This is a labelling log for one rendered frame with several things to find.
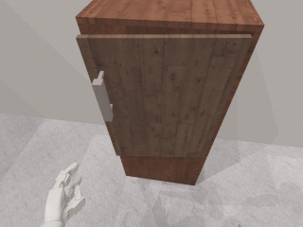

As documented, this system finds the robot left hand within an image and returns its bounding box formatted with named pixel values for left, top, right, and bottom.
left=43, top=162, right=85, bottom=226

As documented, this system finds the handle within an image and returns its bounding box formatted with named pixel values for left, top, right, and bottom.
left=92, top=71, right=114, bottom=122

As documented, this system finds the cupboard door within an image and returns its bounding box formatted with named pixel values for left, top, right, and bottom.
left=76, top=34, right=253, bottom=158

